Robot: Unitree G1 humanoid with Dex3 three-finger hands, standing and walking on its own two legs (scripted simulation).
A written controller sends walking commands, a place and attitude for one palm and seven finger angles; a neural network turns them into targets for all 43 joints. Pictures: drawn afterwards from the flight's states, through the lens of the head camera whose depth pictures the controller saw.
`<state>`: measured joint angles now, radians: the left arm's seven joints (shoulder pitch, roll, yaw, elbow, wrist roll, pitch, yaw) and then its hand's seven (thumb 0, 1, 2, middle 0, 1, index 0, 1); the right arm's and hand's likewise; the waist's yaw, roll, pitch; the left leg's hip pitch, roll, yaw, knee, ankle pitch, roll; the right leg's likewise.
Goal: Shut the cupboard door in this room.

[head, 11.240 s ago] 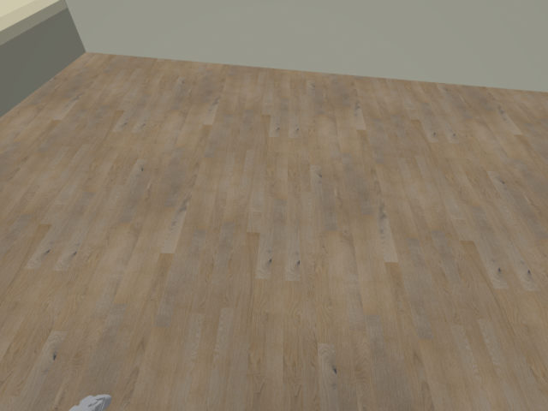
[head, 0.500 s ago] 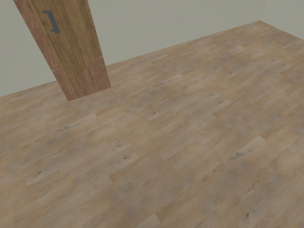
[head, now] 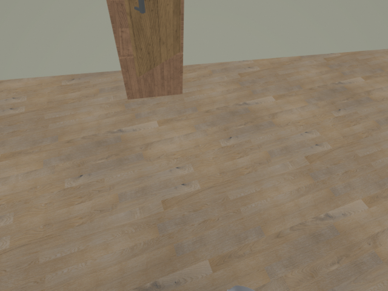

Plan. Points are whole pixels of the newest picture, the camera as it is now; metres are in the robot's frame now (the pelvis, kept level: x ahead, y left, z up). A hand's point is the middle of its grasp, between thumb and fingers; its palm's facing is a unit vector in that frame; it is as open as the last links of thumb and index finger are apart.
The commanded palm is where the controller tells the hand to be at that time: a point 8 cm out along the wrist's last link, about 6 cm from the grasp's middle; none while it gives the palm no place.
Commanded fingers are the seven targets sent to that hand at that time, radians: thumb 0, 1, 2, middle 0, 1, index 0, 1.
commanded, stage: turn or walk to find it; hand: left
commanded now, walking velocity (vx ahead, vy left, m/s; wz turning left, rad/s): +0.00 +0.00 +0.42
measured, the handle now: out of the picture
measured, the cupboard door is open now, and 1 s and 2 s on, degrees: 40 40 40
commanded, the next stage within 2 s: stand and wait in 0.08 s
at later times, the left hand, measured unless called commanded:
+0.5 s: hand out of the picture -0.03 +0.15 -0.15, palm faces +0.18 -0.96 -0.22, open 7.3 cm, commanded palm none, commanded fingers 0.00 0.90 0.90 -0.20 -0.30 -0.20 -0.30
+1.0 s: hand out of the picture +0.03 +0.19 -0.17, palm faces +0.13 -0.97 -0.20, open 7.3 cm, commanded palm none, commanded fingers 0.00 0.90 0.90 -0.20 -0.30 -0.20 -0.30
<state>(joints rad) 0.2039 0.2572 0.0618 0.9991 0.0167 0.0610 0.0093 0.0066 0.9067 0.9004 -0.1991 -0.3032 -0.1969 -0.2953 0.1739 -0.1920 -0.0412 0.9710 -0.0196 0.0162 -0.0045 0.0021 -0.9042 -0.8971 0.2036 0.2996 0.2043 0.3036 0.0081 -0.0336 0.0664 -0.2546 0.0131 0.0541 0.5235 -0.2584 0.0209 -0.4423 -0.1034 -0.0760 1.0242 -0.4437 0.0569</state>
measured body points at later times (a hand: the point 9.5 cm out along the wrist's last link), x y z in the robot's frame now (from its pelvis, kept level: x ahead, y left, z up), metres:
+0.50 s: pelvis +0.01 -0.02 +0.01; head +0.03 -0.04 +0.46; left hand -0.04 +0.20 -0.14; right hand +0.07 -0.27 -0.15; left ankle +0.00 +0.13 -0.68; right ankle +0.00 -0.13 -0.74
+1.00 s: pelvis +0.04 +0.02 +0.01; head +0.04 +0.02 +0.46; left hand +0.03 +0.24 -0.15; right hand +0.11 -0.21 -0.15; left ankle +0.03 +0.14 -0.74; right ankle +0.02 -0.11 -0.74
